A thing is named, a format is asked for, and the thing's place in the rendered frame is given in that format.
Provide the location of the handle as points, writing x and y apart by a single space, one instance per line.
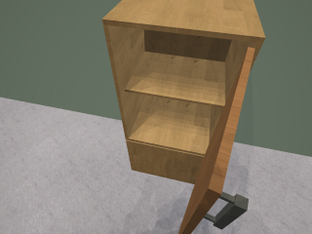
236 206

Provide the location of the cupboard door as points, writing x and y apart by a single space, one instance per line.
211 177

